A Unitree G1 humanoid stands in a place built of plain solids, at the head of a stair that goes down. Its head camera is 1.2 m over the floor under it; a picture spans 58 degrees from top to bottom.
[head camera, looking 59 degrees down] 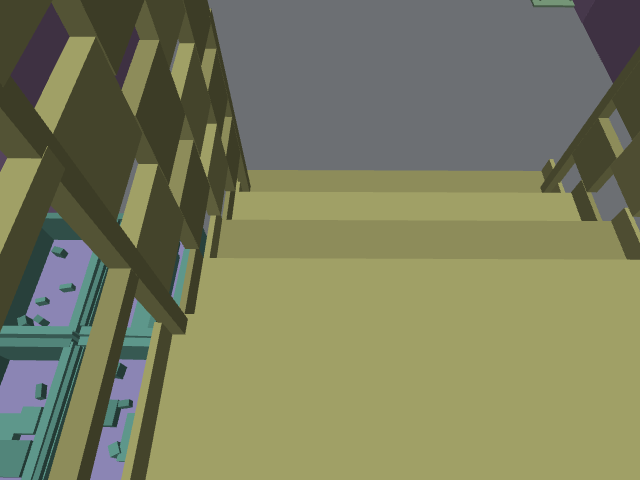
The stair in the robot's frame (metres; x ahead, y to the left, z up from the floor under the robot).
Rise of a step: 0.17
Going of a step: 0.28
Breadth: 1.70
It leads straight ahead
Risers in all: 5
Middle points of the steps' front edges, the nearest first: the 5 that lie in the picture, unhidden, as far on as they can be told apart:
0.46 -0.41 0.00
0.74 -0.41 -0.17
1.02 -0.41 -0.34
1.30 -0.41 -0.51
1.58 -0.41 -0.68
